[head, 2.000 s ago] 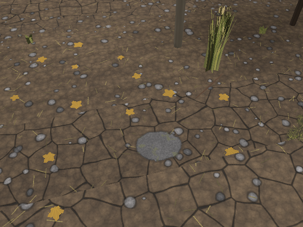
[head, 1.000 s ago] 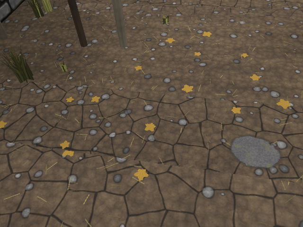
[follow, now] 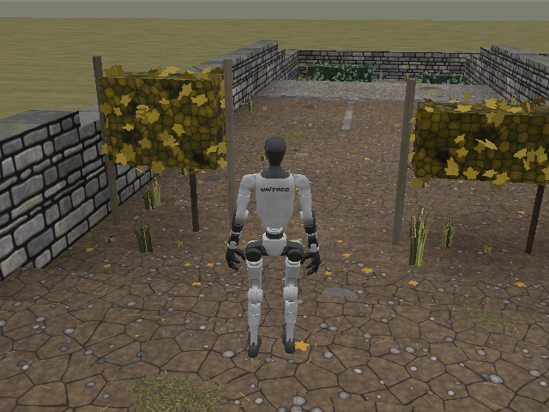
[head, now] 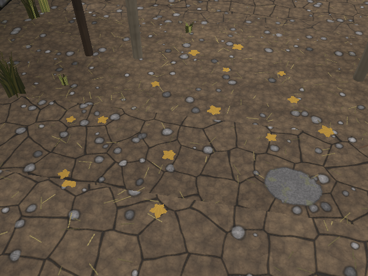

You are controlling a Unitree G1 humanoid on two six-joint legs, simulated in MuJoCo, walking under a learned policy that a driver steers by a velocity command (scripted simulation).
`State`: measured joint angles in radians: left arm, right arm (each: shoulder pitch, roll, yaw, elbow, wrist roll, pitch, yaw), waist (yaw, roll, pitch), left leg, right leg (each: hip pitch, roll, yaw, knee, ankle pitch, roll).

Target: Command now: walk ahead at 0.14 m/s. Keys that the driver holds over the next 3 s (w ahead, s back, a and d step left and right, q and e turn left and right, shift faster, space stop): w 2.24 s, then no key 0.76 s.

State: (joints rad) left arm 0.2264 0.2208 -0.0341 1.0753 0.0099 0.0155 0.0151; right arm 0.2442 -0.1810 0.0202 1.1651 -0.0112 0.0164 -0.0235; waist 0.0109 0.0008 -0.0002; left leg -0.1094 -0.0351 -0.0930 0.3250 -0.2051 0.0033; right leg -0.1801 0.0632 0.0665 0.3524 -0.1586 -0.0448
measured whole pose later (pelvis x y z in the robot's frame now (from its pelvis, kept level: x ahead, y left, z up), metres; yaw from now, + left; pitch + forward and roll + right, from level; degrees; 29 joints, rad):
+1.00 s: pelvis +0.46 -0.13 -0.19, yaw +0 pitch +0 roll -2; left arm 0.45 0.18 0.04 1.05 0.02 -0.08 -0.01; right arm 0.10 -0.21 -0.03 0.93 -0.04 -0.04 0.03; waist 0.02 0.04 0.08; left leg -0.68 0.07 0.04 0.93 -0.09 0.06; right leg -0.17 0.04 -0.13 0.50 -0.33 -0.06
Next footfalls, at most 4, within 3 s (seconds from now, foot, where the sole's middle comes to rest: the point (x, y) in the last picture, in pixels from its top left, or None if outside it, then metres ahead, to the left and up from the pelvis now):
0.72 right None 0.46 -0.21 -0.96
1.16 left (203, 258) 0.69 -0.03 -0.96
1.62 right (239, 224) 0.85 -0.20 -0.96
2.20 left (202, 176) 1.25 -0.05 -1.13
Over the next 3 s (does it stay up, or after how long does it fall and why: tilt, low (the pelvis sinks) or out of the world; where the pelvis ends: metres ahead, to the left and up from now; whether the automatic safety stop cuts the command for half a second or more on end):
stays up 1.35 -0.13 -0.35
